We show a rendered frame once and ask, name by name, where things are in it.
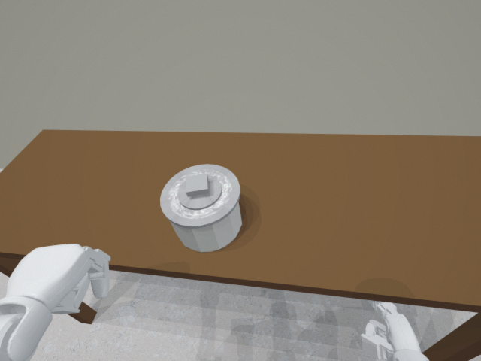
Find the robot left hand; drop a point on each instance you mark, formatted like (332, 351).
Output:
(49, 274)

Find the table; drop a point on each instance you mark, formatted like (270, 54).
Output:
(388, 218)

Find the lid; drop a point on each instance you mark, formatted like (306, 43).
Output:
(203, 210)

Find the knob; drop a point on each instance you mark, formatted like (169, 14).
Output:
(197, 185)

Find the robot right hand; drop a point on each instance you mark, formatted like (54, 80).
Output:
(383, 341)

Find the pot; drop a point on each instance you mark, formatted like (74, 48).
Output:
(213, 237)

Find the robot left forearm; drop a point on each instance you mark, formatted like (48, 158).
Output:
(23, 321)

